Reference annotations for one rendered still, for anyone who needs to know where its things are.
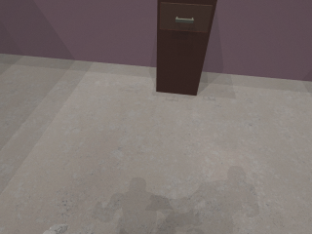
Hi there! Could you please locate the left robot hand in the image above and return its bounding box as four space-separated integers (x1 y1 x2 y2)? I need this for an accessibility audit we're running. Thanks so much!
43 223 68 234

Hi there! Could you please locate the drawer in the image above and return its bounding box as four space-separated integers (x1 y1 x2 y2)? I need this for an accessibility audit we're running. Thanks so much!
160 2 213 32

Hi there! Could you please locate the cabinet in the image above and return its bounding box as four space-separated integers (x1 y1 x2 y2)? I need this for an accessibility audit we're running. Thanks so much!
156 0 217 96

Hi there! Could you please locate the handle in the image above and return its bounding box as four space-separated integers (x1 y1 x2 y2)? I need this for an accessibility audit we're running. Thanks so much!
175 17 194 23

